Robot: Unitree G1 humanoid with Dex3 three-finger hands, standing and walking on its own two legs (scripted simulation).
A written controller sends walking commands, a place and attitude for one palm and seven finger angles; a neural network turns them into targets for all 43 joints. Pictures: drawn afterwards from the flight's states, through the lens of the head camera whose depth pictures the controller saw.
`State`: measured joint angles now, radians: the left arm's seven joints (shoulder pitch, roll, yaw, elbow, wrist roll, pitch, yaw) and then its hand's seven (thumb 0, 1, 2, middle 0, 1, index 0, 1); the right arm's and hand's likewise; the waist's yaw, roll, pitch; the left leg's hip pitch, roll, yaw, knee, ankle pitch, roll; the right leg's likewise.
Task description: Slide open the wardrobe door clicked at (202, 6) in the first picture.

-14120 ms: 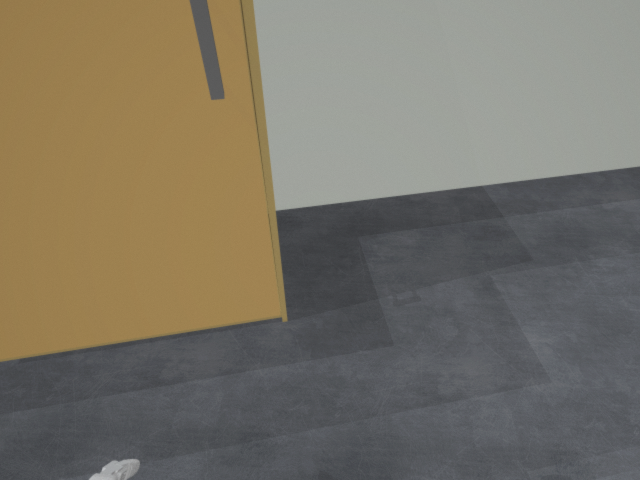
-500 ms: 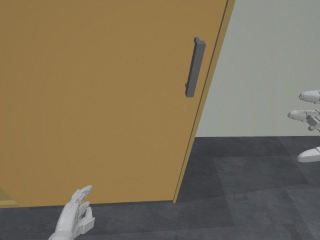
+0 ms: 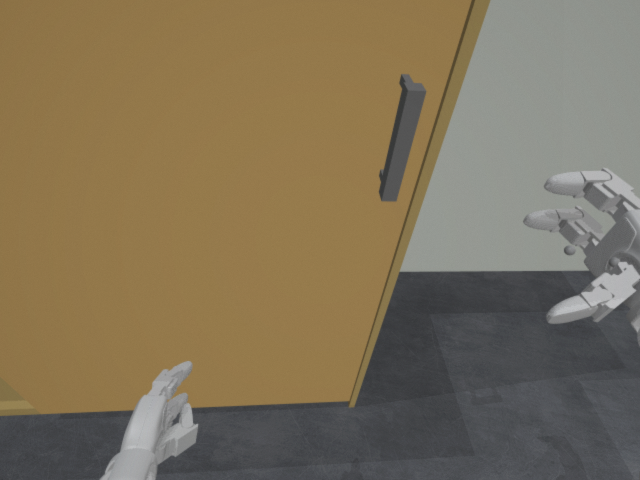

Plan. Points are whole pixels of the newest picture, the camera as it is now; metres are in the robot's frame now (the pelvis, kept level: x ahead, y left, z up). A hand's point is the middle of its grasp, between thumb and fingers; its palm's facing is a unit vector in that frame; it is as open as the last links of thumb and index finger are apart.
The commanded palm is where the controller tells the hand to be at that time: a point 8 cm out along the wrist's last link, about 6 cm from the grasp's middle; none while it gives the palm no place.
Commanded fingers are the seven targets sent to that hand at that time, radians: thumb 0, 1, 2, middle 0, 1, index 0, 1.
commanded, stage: move the hooked fingers beside the handle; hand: right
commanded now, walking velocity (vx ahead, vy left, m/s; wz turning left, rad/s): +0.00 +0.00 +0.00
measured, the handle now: (396, 140) +0.50 -0.09 +0.21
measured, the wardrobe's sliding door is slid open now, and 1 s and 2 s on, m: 0.00 0.00 0.00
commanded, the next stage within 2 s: none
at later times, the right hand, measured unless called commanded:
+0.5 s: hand (534, 211) +0.34 -0.22 +0.22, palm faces +0.00 +1.00 -0.03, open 13.9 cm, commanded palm +0.32 -0.27 +0.22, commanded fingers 0.00 0.50 -0.30 0.30 1.20 0.30 1.20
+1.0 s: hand (490, 184) +0.39 -0.19 +0.22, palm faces -0.04 +1.00 +0.00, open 13.9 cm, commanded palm +0.38 -0.24 +0.22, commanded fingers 0.00 0.50 -0.30 0.30 1.20 0.30 1.20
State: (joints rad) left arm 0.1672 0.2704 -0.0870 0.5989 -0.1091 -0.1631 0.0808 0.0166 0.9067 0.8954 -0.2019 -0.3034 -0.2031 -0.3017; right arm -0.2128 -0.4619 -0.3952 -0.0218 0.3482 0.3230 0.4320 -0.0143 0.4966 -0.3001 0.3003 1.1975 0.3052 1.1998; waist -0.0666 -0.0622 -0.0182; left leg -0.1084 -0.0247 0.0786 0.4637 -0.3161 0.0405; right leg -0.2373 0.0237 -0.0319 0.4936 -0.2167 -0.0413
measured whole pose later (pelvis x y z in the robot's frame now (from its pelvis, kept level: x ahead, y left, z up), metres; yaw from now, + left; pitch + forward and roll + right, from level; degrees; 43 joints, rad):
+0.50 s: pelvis +0.00 +0.00 +0.00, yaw +0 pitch -2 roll +0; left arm 0.17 0.26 -0.09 0.63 -0.11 -0.08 0.09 0.02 0.91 0.90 -0.20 -0.30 -0.20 -0.30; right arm -0.44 -0.45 -0.33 0.23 0.29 0.36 0.31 -0.01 0.50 -0.30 0.30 1.20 0.31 1.20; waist -0.03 -0.04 -0.03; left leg -0.11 -0.03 0.08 0.44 -0.29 0.05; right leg -0.23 0.02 -0.03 0.46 -0.19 -0.04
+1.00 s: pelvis +0.00 +0.00 +0.00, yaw +1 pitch -1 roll +0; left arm 0.23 0.27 -0.06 0.65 -0.10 -0.07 0.08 0.02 0.91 0.90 -0.20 -0.30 -0.20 -0.30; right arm -0.60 -0.40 -0.28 0.43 0.26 0.25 0.26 -0.01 0.50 -0.30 0.30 1.20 0.30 1.20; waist 0.00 -0.03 -0.03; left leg -0.13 -0.03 0.06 0.43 -0.28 0.04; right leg -0.25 0.01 -0.05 0.45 -0.19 -0.04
